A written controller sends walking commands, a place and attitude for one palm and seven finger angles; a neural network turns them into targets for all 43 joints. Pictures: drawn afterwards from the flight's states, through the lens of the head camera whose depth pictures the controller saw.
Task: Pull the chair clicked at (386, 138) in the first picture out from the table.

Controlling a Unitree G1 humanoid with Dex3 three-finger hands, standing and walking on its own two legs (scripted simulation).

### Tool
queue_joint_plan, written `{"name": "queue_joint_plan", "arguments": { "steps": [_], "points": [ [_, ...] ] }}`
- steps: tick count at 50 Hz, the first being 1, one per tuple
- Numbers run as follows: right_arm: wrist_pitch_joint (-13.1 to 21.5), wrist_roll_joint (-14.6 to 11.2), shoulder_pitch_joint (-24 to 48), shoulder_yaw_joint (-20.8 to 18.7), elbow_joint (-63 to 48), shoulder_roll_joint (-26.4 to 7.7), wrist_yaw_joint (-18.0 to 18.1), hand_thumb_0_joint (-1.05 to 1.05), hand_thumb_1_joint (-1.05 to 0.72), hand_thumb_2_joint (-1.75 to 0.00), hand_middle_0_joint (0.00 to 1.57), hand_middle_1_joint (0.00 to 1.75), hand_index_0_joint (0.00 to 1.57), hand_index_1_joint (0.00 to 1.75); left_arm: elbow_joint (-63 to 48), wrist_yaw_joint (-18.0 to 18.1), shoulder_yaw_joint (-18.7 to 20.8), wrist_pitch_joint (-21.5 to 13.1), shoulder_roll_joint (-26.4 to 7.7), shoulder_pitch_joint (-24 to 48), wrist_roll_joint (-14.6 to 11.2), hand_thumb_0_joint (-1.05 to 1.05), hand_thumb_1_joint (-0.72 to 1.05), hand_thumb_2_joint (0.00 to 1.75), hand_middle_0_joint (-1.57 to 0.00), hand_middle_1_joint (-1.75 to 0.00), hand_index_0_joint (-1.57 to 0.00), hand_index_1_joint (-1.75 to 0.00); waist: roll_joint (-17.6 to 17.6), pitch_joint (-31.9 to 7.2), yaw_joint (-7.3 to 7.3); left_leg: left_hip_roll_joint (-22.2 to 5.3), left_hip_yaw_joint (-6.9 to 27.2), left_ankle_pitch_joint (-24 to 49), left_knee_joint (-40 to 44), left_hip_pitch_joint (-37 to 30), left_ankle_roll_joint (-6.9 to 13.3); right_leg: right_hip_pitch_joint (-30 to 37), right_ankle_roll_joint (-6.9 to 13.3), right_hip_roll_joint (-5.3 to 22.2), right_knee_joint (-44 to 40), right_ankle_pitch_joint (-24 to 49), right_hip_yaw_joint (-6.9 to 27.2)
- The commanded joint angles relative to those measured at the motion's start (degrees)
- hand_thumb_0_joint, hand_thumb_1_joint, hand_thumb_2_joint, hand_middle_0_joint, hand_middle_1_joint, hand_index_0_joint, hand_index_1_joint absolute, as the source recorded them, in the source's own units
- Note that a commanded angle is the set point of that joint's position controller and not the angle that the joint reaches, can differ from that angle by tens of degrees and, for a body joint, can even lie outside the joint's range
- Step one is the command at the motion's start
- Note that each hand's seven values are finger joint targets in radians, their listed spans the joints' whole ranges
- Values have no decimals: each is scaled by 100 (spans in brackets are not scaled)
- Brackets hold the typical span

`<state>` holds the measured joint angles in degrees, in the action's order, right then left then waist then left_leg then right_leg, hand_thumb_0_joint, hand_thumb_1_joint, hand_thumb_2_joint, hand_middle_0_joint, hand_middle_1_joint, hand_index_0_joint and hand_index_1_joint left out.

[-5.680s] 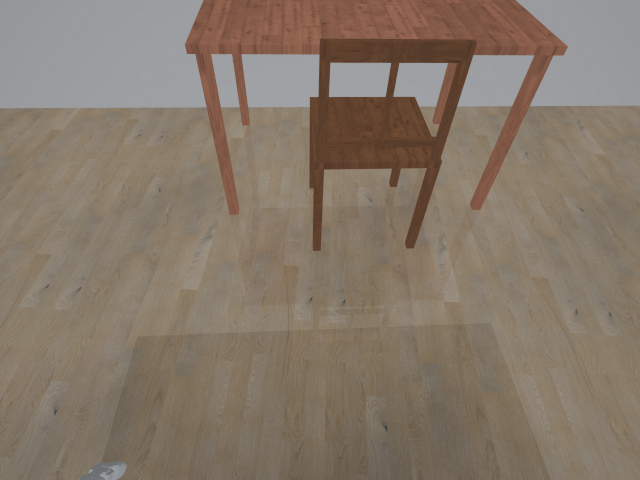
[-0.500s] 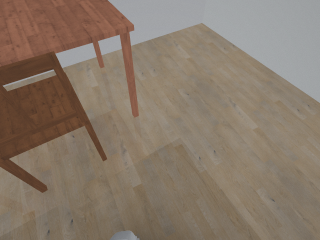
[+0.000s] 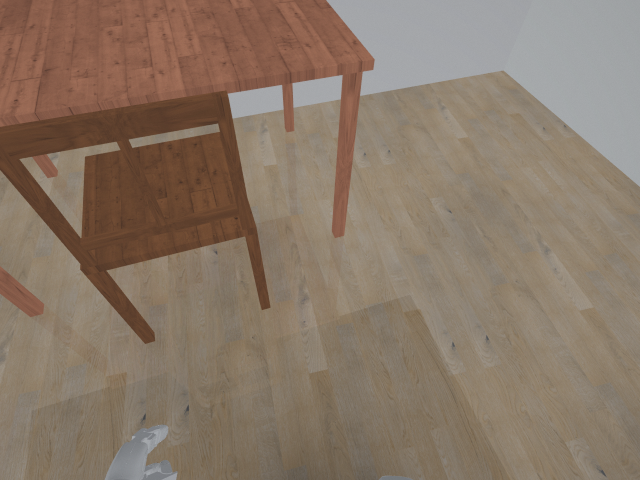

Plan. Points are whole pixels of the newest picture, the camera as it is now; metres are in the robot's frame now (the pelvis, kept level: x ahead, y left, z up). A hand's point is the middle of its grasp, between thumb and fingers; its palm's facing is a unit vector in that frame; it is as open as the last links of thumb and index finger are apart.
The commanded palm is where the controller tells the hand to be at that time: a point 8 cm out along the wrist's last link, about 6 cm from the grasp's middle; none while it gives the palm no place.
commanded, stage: turn to face it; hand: left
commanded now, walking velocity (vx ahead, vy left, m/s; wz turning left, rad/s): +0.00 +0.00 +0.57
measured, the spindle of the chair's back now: (143, 185) +0.67 +0.38 -0.11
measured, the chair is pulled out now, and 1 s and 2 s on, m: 0.00 0.00 0.00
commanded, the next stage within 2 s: take the last steps up to it in 0.42 s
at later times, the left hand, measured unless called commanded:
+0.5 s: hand out of the picture -0.05 +0.22 -0.19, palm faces +0.31 -0.92 -0.25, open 7.4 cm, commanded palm none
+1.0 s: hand out of the picture +0.05 +0.21 -0.16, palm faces +0.30 -0.94 -0.18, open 7.4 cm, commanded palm none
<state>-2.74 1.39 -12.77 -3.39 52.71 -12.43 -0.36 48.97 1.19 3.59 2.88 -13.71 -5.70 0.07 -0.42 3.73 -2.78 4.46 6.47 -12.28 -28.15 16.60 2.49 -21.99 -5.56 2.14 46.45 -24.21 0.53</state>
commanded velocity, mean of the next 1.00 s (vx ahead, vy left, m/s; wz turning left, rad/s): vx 0.15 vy -0.04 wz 0.19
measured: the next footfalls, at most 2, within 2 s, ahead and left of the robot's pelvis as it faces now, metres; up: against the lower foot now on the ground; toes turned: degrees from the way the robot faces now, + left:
right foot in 0.08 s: +0.03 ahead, -0.14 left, +0.00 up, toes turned +3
left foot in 0.48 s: -0.01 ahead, +0.12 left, +0.00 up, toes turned +20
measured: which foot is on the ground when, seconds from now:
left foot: down 0.00-0.08, up 0.10-0.46, down 0.48-1.00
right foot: up 0.00-0.06, down 0.08-0.50, up 0.52-1.00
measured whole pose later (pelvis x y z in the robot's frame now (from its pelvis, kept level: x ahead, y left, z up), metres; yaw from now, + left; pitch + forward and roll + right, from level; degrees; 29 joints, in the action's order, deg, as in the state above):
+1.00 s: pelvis +0.04 +0.02 +0.00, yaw +19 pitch -1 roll +1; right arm 1.1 1.7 -22.8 -1.8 62.0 -9.8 1.3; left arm 59.1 -1.3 2.3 1.2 -10.4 -11.9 1.1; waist 0.8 1.2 -2.9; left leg 1.6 -1.2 -15.7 -19.1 2.9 1.5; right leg -22.5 -2.3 4.4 40.3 -18.3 -4.0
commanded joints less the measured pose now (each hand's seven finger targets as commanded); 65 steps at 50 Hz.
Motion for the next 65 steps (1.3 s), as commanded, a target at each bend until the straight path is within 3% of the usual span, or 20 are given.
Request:
{"name": "queue_joint_plan", "arguments": {
  "steps": [1, 2, 4, 6, 9, 17, 22, 23, 24, 25, 30, 39, 47, 51, 52, 54, 55, 57, 60, 65],
  "points": [
    [110, -28, 134, -379, -473, -1193, 46, 0, -90, -90, 20, 30, 20, 30, -449, 59, 124, -206, -589, -502, -3, 0, 90, 90, -20, -30, -20, -30, -810, -850, 279, -1267, 1807, 2226, 222, -263, 579, 949, 133, -182, -1452, 646, -36],
    [109, -60, 174, -365, -498, -1094, 35, 0, -90, -90, 20, 30, 20, 30, -412, 77, 147, -252, -661, -725, -2, 0, 90, 90, -20, -30, -20, -30, -599, -919, 413, -1077, 1678, 1726, -69, 161, 356, 1607, 173, -13, -2337, 1147, 44],
    [127, -95, -11, -284, -684, -539, -5, 0, -90, -90, 20, 30, 20, 30, -461, 115, 257, -327, -1406, -823, 129, 0, 90, 90, -20, -30, -20, -30, 1657, -874, 430, 179, -144, -2016, -2269, 1971, -493, 2471, 1166, 2498, -3129, 1953, 2213],
    [-3, -16, 78, -366, -568, -794, -9, 0, -90, -90, 20, 30, 20, 30, -550, 137, 215, -280, -1108, -417, 69, 0, 90, 90, -20, -30, -20, -30, 1216, -554, 253, -252, -4, -1844, -3729, 1631, -440, 1304, 1419, 2260, -3115, 1900, 1687],
    [-66, -5, -43, -297, -330, -671, -117, 0, -90, -90, 20, 30, 20, 30, -552, 79, 76, -334, -721, -123, 79, 0, 90, 90, -20, -30, -20, -30, 916, -132, 63, -474, -337, -906, -4315, 1649, -582, 1098, 1154, 1487, -2847, 2428, 330],
    [-21, -66, 716, -89, -416, -475, -100, 0, -90, -90, 20, 30, 20, 30, -97, 69, 164, -304, -1043, -1087, 163, 0, 90, 90, -20, -30, -20, -30, 1133, -384, 522, -492, -915, -1414, -2223, 1005, -607, 1827, 1322, 1629, -2388, 4093, -160],
    [99, -74, 263, -36, -263, -556, -46, 0, -90, -90, 20, 30, 20, 30, 95, 61, 200, -236, -1119, -1032, 123, 0, 90, 90, -20, -30, -20, -30, 1283, -693, 279, -378, -1152, -366, -55, -364, -404, 1608, 912, 1487, -1579, 4009, -540],
    [160, -42, -2, -97, -209, -833, -39, 0, -90, -90, 20, 30, 20, 30, 61, 39, 178, -216, -1001, -1045, 59, 0, 90, 90, -20, -30, -20, -30, 684, -918, 111, -711, -909, 638, 560, -1282, -267, 1050, 648, 1328, -853, 3415, -744],
    [216, 10, -255, -226, -218, -1447, -19, 0, -90, -90, 20, 30, 20, 30, -78, -4, 112, -194, -628, -1169, 21, 0, 90, 90, -20, -30, -20, -30, -1103, -1192, 7, -2164, 902, 2779, 559, -2267, 379, -427, 240, 637, 306, 761, -1044],
    [151, -44, -448, -263, -180, -1677, 1, 0, -90, -90, 20, 30, 20, 30, -203, 17, 5, -168, -464, -960, 74, 0, 90, 90, -20, -30, -20, -30, -1473, -1113, -69, -2812, 1239, 3906, 663, -1865, 963, -691, 217, 427, 1025, -1432, -620],
    [324, -22, -7, -3, -133, -909, 164, 0, -90, -90, 20, 30, 20, 30, 382, -106, -1, -183, -458, -880, 122, 0, 90, 90, -20, -30, -20, -30, -792, -485, 166, -1819, 424, 1805, 1164, -1290, 655, -834, 236, 377, 1825, 84, -181],
    [501, -37, -756, -36, 270, -639, 192, 0, -90, -90, 20, 30, 20, 30, 595, -196, -80, -250, -270, -757, 164, 0, 90, 90, -20, -30, -20, -30, -576, 151, 81, -1881, 637, -229, 1919, -1290, 836, -1187, 226, 424, 901, 626, -210],
    [526, 43, -1073, -62, 605, -705, 209, 0, -90, -90, 20, 30, 20, 30, 437, -262, -80, -353, -34, -93, 125, 0, 90, 90, -20, -30, -20, -30, -671, 293, -52, -1998, 673, -145, 1771, -1133, 843, -616, 354, 310, -627, 479, -393],
    [501, 23, -944, -36, 740, -594, 200, 0, -90, -90, 20, 30, 20, 30, 763, -248, 0, -432, -71, -868, 119, 0, 90, 90, -20, -30, -20, -30, -243, 46, 345, -1634, 257, -317, 926, -244, 506, 1260, 472, -25, -1832, 1157, -654],
    [526, -5, -934, 3, 777, -451, 185, 0, -90, -90, 20, 30, 20, 30, 928, -211, 59, -481, -243, -1401, 136, 0, 90, 90, -20, -30, -20, -30, 84, -96, 620, -1354, -28, -567, 167, 330, 319, 2168, 581, 210, -2195, 1020, -306],
    [564, -61, -800, 99, 478, -174, 126, 0, -90, -90, 20, 30, 20, 30, 1171, -121, 209, -553, -1044, -2484, 104, 0, 90, 90, -20, -30, -20, -30, 1736, -610, 976, -445, -955, -2293, -2737, 1973, -15, 3193, 1548, 2226, -3564, -550, 2698],
    [529, -36, -552, 22, 480, -366, 94, 0, -90, -90, 20, 30, 20, 30, 1181, -105, 183, -568, -944, -2370, 51, 0, 90, 90, -20, -30, -20, -30, 1477, -441, 967, -676, -551, -1944, -3505, 2057, 45, 2548, 1668, 2210, -3937, -1292, 2869],
    [503, -4, -444, -23, 531, -243, 43, 0, -90, -90, 20, 30, 20, 30, 990, -47, 78, -569, -432, -1595, 70, 0, 90, 90, -20, -30, -20, -30, 551, 151, 564, -1005, -507, -1031, -3890, 2124, 33, 1706, 1635, 1901, -3992, -975, 1999],
    [412, 39, -839, -6, 753, 85, 12, 0, -90, -90, 20, 30, 20, 30, 1012, -30, -68, -706, 68, -1472, 81, 0, 90, 90, -20, -30, -20, -30, 435, 112, 218, -1074, -673, -247, -3707, 1683, -143, 1345, 1401, 1289, -3810, 1282, 530],
    [375, 27, -434, -9, 582, 101, -31, 0, -90, -90, 20, 30, 20, 30, 1152, -15, -109, -802, 37, -1777, 88, 0, 90, 90, -20, -30, -20, -30, 501, 101, 187, -1101, -842, 50, -3130, 1998, -263, 1672, 1539, 1164, -3690, 2809, 98]
  ]
}}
